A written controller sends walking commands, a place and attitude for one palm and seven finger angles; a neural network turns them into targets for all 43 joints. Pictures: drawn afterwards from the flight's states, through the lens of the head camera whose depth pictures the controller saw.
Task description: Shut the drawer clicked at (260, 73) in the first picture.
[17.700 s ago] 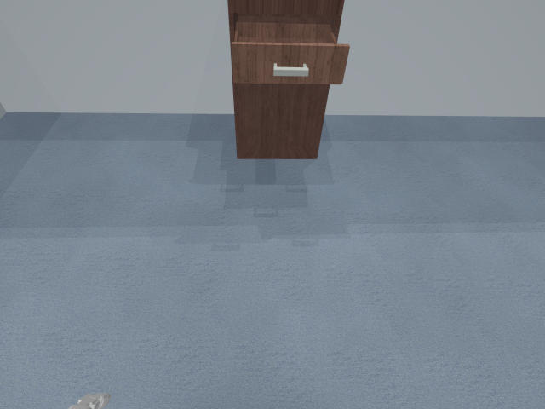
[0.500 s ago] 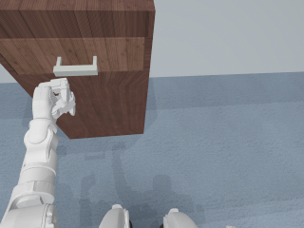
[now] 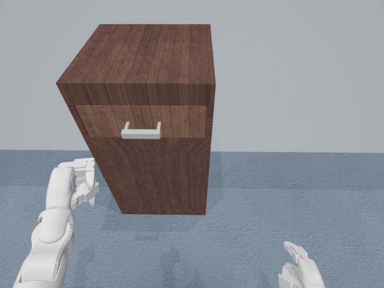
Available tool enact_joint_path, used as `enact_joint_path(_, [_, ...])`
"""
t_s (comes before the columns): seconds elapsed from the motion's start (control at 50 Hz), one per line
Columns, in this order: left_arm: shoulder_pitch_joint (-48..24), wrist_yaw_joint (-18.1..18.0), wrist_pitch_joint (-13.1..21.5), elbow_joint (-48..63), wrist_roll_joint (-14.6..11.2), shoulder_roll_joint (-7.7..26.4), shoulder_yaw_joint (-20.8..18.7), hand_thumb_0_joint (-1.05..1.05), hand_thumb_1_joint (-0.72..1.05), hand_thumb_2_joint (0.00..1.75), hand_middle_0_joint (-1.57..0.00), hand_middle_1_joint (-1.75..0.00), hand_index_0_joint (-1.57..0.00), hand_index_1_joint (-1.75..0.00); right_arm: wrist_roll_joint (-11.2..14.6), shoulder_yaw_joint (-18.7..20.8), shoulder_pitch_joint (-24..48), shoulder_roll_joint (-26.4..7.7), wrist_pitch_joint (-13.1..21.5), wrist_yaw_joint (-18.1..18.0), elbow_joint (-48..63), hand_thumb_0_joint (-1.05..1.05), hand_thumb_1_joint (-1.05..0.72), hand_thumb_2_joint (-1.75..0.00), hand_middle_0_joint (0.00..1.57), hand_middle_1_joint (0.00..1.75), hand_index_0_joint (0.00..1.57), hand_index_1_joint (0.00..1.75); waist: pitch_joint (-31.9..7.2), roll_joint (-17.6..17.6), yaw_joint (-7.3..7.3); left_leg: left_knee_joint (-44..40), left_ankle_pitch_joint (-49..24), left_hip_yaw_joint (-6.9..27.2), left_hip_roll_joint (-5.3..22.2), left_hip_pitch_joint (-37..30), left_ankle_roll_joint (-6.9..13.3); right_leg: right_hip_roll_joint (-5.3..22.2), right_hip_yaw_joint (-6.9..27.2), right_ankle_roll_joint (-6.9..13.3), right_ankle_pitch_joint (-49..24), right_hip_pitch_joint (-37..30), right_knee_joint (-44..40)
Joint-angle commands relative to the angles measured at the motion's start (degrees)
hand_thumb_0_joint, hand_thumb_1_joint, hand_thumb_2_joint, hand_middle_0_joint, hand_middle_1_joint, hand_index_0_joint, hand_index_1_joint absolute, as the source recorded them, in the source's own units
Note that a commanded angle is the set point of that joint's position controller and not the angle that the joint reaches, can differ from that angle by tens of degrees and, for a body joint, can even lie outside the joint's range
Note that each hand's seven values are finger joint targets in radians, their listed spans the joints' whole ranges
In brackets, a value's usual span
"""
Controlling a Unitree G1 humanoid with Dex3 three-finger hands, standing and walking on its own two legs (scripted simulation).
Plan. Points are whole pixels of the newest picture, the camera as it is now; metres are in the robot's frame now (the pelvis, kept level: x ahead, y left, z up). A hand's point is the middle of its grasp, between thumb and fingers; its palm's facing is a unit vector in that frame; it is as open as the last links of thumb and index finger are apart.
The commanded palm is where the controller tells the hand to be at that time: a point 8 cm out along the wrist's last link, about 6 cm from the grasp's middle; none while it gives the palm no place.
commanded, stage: draw the hand back to the body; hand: left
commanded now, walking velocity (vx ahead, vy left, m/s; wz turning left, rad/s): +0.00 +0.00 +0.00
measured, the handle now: (142, 129) +0.60 +0.20 -0.06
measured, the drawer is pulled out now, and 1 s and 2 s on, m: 0.00 0.00 0.00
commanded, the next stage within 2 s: step back with the hand held close in 0.64 s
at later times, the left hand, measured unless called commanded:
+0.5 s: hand (39, 214) +0.18 +0.22 +0.18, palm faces +0.39 -0.82 -0.41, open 3.2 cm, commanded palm +0.14 +0.26 +0.19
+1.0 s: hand (48, 207) +0.20 +0.23 +0.17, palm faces +0.30 -0.83 -0.48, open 3.2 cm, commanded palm +0.14 +0.27 +0.19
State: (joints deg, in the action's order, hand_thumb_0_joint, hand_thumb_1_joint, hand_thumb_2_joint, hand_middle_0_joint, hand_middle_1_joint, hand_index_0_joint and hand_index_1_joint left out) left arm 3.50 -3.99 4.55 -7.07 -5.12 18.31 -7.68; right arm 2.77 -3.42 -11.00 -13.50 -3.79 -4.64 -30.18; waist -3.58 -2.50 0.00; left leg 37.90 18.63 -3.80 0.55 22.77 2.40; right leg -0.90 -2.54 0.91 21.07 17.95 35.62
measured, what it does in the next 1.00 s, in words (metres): stands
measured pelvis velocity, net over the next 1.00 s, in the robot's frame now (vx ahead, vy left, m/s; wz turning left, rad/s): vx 0.00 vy -0.01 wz -0.02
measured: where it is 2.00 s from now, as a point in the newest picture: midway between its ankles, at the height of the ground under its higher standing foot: outside the picture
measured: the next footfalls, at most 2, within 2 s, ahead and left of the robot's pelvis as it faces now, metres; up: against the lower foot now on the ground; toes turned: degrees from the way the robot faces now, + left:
right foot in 1.92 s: -0.21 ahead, -0.07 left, +0.00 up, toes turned -3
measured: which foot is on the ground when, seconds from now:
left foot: down 0.00-1.00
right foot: down 0.00-1.00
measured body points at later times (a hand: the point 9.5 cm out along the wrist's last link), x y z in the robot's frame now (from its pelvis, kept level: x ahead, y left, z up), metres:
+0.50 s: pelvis +0.01 -0.02 +0.02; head -0.02 -0.05 +0.47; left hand +0.16 +0.26 +0.21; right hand +0.21 -0.23 -0.06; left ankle +0.01 +0.09 -0.72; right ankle -0.03 -0.11 -0.72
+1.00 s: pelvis +0.00 -0.01 +0.02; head +0.02 -0.03 +0.47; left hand +0.18 +0.27 +0.19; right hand +0.18 -0.25 -0.07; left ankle +0.01 +0.09 -0.72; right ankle -0.03 -0.11 -0.72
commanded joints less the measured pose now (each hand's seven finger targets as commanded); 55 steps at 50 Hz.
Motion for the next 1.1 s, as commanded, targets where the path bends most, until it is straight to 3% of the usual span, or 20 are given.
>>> enact_joint_path(0.0, [-9.02,-2.12,2.59,20.29,0.05,9.05,-4.06,0.0,0.9,0.9,-1.4,-1.6,-1.4,-1.6,-0.24,2.5,6.79,-6.62,4.59,-0.78,7.92,0.0,-0.9,-0.9,0.2,0.3,0.2,0.3,-6.44,-3.29,-0.59,-10.95,-9.75,5.23,1.3,-14.63,-0.47,0.4,2.16,1.19,-12.38,-2.68,-10.42])
enact_joint_path(0.12, [1.37,-2.25,2.0,27.47,0.02,8.97,-5.86,0.0,0.9,0.9,-1.4,-1.6,-1.4,-1.6,-1.11,2.65,7.7,-6.77,6.72,-0.23,6.51,0.0,-0.9,-0.9,0.2,0.3,0.2,0.3,-2.69,1.1,-1.49,-14.57,-12.62,4.32,0.98,-17.98,-0.25,0.41,2.11,0.8,-15.45,-7.09,-15.39])
enact_joint_path(0.18, [7.61,-2.19,2.22,31.26,0.02,10.97,-9.34,0.0,0.9,0.9,-1.4,-1.6,-1.4,-1.6,-1.63,3.01,8.15,-6.69,7.5,0.06,5.86,0.0,-0.9,-0.9,0.2,0.3,0.2,0.3,-1.91,0.79,-2.4,-15.51,-15.09,3.84,0.91,-19.38,-0.33,0.28,2.11,0.78,-17.41,-9.01,-17.04])
enact_joint_path(0.24, [11.18,-2.25,2.88,37.72,0.02,10.95,-10.66,0.0,0.9,0.9,-1.4,-1.6,-1.4,-1.6,-1.89,3.07,8.35,-6.01,8.22,0.39,6.03,0.0,-0.9,-0.9,0.2,0.3,0.2,0.3,-2.63,-1.95,-2.62,-15.79,-16.9,3.33,0.73,-20.87,-0.3,0.76,2.39,0.76,-19.34,-10.91,-17.3])
enact_joint_path(0.3, [15.9,-2.29,3.34,41.84,-0.02,10.84,-11.83,0.0,0.9,0.9,-1.4,-1.6,-1.4,-1.6,-2.13,3.29,8.44,-5.79,9.14,0.72,5.89,0.0,-0.9,-0.9,0.2,0.3,0.2,0.3,-0.55,-1.08,-2.68,-15.86,-17.61,3.28,0.76,-20.86,-0.44,0.73,2.31,0.65,-19.79,-10.99,-18.31])
enact_joint_path(0.36, [19.91,-2.41,4.02,45.62,0.12,11.1,-13.22,0.0,0.9,0.9,-1.4,-1.6,-1.4,-1.6,-2.24,3.61,8.17,-5.78,10.11,0.96,5.83,0.0,-0.9,-0.9,0.2,0.3,0.2,0.3,-0.98,-2.32,-3.0,-15.22,-18.6,2.97,0.71,-21.66,-0.31,0.89,2.54,0.6,-20.82,-11.02,-18.53])
enact_joint_path(0.44, [25.44,-2.4,4.71,47.58,-0.11,11.53,-15.57,0.0,0.9,0.9,-1.4,-1.6,-1.4,-1.6,-2.08,4.05,8.26,-5.47,11.03,0.89,5.78,0.0,-0.9,-0.9,0.2,0.3,0.2,0.3,1.25,-0.52,-3.45,-14.96,-17.01,2.62,0.93,-21.01,-0.26,0.87,2.69,0.36,-19.62,-10.01,-19.22])
enact_joint_path(0.48, [25.7,-2.01,4.27,42.79,0.02,9.05,-13.67,0.0,0.9,0.9,-1.4,-1.6,-1.4,-1.6,-2.18,4.29,8.11,-5.64,11.0,0.82,4.89,0.0,-0.9,-0.9,0.2,0.3,0.2,0.3,5.54,3.21,-2.86,-15.35,-14.95,2.58,0.88,-20.12,-0.12,0.54,2.75,0.19,-17.12,-7.75,-20.83])
enact_joint_path(0.52, [23.57,-2.02,4.45,41.55,-0.01,8.4,-13.14,0.0,0.9,0.9,-1.4,-1.6,-1.4,-1.6,-2.1,4.53,7.7,-5.95,10.85,0.63,4.73,0.0,-0.9,-0.9,0.2,0.3,0.2,0.3,6.77,3.97,-2.36,-15.55,-12.37,2.57,1.0,-19.77,0.15,0.94,2.94,-0.15,-13.93,-6.7,-21.04])
enact_joint_path(0.62, [21.09,-2.63,5.58,44.93,0.53,10.48,-14.23,0.0,0.9,0.9,-1.4,-1.6,-1.4,-1.6,-2.42,4.55,7.53,-5.84,11.79,0.06,4.85,0.0,-0.9,-0.9,0.2,0.3,0.2,0.3,1.18,-0.59,-3.23,-15.18,-14.17,2.6,0.54,-21.77,0.35,1.59,3.28,0.08,-16.15,-9.48,-19.64])
enact_joint_path(0.66, [21.95,-3.0,5.79,46.3,0.51,11.25,-14.97,0.0,0.9,0.9,-1.4,-1.6,-1.4,-1.6,-2.59,4.44,7.71,-5.68,12.41,-0.05,4.95,0.0,-0.9,-0.9,0.2,0.3,0.2,0.3,-0.87,0.5,-3.76,-14.72,-16.43,2.6,0.46,-21.9,0.46,1.7,3.35,0.1,-19.12,-11.16,-18.93])
enact_joint_path(0.74, [22.58,-3.15,5.59,46.93,0.57,10.98,-14.86,0.0,0.9,0.9,-1.4,-1.6,-1.4,-1.6,-2.57,4.21,7.98,-5.37,13.11,0.0,4.64,0.0,-0.9,-0.9,0.2,0.3,0.2,0.3,0.98,-1.85,-3.73,-14.6,-17.59,2.62,0.43,-21.43,0.03,1.61,3.48,0.32,-20.57,-10.97,-19.1])
enact_joint_path(0.76, [16.04,-3.42,8.29,51.71,0.87,19.11,-23.56,0.0,0.9,0.9,-1.4,-1.6,-1.4,-1.6,-2.59,4.56,7.47,-6.84,11.42,0.46,6.39,0.0,-0.9,-0.9,0.2,0.3,0.2,0.3,5.95,0.63,-1.29,-12.59,-14.37,3.75,1.31,-17.68,0.94,4.91,10.19,-0.49,-24.98,-4.41,-21.92])
enact_joint_path(0.78, [16.35,-3.24,9.44,49.3,1.11,18.81,-23.75,0.0,0.9,0.9,-1.4,-1.6,-1.4,-1.6,-2.79,4.62,7.41,-5.77,10.56,0.42,5.44,0.0,-0.9,-0.9,0.2,0.3,0.2,0.3,6.3,0.62,-1.16,-12.0,-13.1,4.45,1.04,-16.63,0.55,6.18,10.62,0.13,-26.34,-4.56,-22.14])
enact_joint_path(0.8, [23.25,-2.85,8.98,43.26,1.26,14.11,-20.61,0.0,0.9,0.9,-1.4,-1.6,-1.4,-1.6,-3.07,4.84,7.44,-5.5,9.72,0.51,4.48,0.0,-0.9,-0.9,0.2,0.3,0.2,0.3,6.84,3.38,-0.94,-12.04,-15.02,4.3,1.37,-16.7,0.55,6.28,9.11,0.05,-28.45,-4.35,-21.14])
enact_joint_path(0.84, [27.81,-2.08,8.37,40.68,1.4,10.01,-17.31,0.0,0.9,0.9,-1.4,-1.6,-1.4,-1.6,-2.85,5.57,6.8,-6.01,8.07,1.12,5.35,0.0,-0.9,-0.9,0.2,0.3,0.2,0.3,3.98,3.17,-0.56,-12.34,-18.44,3.41,2.1,-17.39,0.53,5.88,7.81,-1.18,-30.06,-5.22,-19.38])
enact_joint_path(0.88, [30.41,-1.74,8.66,40.69,1.3,8.69,-16.27,0.0,0.9,0.9,-1.4,-1.6,-1.4,-1.6,-2.88,6.19,6.96,-6.28,7.18,1.2,5.75,0.0,-0.9,-0.9,0.2,0.3,0.2,0.3,1.43,0.8,-0.59,-13.37,-21.36,3.18,2.6,-17.69,0.58,5.39,6.44,-1.74,-29.63,-6.31,-18.04])
enact_joint_path(1.0, [34.35,-2.74,9.31,47.99,0.99,13.39,-20.3,0.0,0.9,0.9,-1.4,-1.6,-1.4,-1.6,-2.4,6.75,7.32,-5.84,5.44,0.89,8.21,0.0,-0.9,-0.9,0.2,0.3,0.2,0.3,-6.33,2.7,-1.16,-13.55,-27.98,3.84,3.56,-16.76,0.7,4.39,4.68,-1.82,-31.85,-9.97,-14.09])
enact_joint_path(1.04, [35.05,-3.27,9.54,51.04,0.87,14.45,-21.18,0.0,0.9,0.9,-1.4,-1.6,-1.4,-1.6,-2.33,6.89,6.92,-5.9,5.32,0.64,9.04,0.0,-0.9,-0.9,0.2,0.3,0.2,0.3,-8.01,1.56,-1.27,-13.06,-30.23,4.08,3.86,-16.1,0.62,4.07,4.58,-1.8,-32.92,-10.67,-12.35])
enact_joint_path(1.08, [35.03,-3.77,9.66,53.6,0.88,15.95,-22.27,0.0,0.9,0.9,-1.4,-1.6,-1.4,-1.6,-2.55,6.86,6.84,-6.24,5.51,0.16,9.38,0.0,-0.9,-0.9,0.2,0.3,0.2,0.3,-8.94,-2.07,-1.53,-13.33,-32.45,4.71,4.27,-15.59,0.6,3.35,4.23,-1.81,-32.13,-10.64,-10.79])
